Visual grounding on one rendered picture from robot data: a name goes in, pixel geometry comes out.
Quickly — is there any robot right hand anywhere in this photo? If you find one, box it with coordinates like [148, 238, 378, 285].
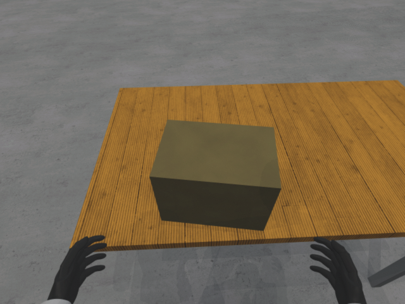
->
[310, 237, 367, 304]

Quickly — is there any carton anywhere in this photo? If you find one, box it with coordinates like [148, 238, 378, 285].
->
[149, 120, 281, 231]

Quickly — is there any table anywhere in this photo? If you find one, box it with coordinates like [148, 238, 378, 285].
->
[69, 80, 405, 288]

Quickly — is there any robot left hand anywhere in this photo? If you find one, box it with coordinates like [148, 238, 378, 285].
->
[47, 235, 107, 304]

